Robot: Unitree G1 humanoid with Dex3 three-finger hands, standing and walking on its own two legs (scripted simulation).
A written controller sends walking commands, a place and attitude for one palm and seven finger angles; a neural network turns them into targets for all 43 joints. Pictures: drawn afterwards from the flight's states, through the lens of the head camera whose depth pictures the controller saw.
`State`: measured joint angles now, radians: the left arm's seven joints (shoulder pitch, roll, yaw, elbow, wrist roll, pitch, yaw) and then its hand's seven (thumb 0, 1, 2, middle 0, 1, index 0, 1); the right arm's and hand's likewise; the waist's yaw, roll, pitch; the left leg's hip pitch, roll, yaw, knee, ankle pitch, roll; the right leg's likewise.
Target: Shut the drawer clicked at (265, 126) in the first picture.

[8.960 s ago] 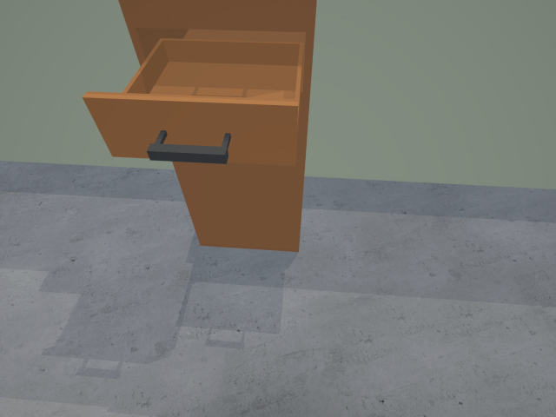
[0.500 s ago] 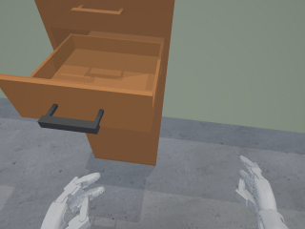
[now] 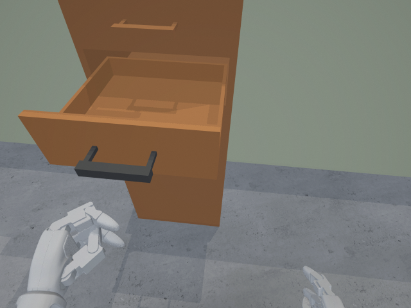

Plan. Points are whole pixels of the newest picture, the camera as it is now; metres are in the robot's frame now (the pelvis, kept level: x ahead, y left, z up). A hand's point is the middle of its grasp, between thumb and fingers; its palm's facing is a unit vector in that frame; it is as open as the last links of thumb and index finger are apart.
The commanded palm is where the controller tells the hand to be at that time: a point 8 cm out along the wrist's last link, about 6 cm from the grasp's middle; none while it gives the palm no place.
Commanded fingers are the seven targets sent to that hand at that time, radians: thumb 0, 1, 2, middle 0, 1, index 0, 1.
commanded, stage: raise the hand and make a fist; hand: left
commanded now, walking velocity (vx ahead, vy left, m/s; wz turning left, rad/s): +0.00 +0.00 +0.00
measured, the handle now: (118, 162) +0.36 +0.20 +0.11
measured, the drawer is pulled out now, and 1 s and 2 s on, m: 0.29 0.29 0.29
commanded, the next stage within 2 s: bring the fist close to the handle in 0.98 s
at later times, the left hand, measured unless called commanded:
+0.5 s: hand (72, 226) +0.18 +0.19 +0.18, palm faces +0.07 -0.98 -0.17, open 3.2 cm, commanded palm +0.13 +0.24 +0.20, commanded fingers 0.00 0.90 0.90 -1.40 -1.60 -1.40 -1.60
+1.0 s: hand (49, 217) +0.18 +0.21 +0.20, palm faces +0.10 -0.98 -0.18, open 3.3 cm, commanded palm +0.12 +0.25 +0.21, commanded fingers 0.00 0.90 0.90 -1.40 -1.60 -1.40 -1.60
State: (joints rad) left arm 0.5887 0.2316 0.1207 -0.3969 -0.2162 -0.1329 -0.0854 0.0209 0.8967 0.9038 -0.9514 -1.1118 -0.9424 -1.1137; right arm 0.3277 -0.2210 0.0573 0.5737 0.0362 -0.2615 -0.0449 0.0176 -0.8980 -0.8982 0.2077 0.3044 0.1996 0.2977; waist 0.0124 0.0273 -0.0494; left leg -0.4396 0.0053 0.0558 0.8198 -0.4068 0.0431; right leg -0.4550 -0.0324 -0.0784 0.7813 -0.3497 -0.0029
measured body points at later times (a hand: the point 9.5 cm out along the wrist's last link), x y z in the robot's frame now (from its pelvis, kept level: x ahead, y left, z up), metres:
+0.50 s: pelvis +0.04 -0.01 +0.02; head -0.01 -0.03 +0.47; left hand +0.17 +0.24 +0.19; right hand +0.27 -0.19 +0.00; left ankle +0.02 +0.09 -0.71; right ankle +0.04 -0.12 -0.71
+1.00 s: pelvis +0.03 -0.04 +0.03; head -0.02 -0.06 +0.47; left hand +0.17 +0.26 +0.21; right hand +0.23 -0.27 -0.02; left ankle +0.02 +0.09 -0.71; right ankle +0.04 -0.12 -0.71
